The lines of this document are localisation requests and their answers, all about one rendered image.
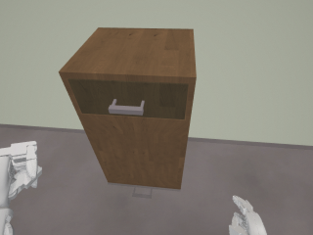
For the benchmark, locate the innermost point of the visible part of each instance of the cabinet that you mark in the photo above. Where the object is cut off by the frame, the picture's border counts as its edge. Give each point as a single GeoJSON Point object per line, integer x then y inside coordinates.
{"type": "Point", "coordinates": [143, 151]}

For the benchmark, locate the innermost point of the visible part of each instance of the drawer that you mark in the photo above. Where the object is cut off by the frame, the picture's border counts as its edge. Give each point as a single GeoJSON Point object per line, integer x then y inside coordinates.
{"type": "Point", "coordinates": [162, 99]}

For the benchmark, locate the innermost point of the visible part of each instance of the left robot hand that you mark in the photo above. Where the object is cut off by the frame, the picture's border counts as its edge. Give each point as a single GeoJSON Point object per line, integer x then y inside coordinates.
{"type": "Point", "coordinates": [21, 158]}

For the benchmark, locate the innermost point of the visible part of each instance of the robot left forearm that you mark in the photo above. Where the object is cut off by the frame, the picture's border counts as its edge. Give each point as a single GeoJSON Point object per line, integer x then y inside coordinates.
{"type": "Point", "coordinates": [6, 228]}

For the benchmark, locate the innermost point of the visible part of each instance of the right robot hand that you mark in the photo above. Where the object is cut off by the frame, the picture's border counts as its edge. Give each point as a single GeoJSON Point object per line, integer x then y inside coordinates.
{"type": "Point", "coordinates": [250, 223]}

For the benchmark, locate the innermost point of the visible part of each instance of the handle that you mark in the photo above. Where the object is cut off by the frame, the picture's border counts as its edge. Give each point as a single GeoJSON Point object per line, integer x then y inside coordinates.
{"type": "Point", "coordinates": [126, 110]}

